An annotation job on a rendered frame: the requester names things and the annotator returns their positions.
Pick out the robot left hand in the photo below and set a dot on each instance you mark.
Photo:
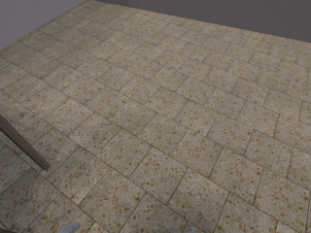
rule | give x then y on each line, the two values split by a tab
70	228

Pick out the table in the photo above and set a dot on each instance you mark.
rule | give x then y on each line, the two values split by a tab
7	129

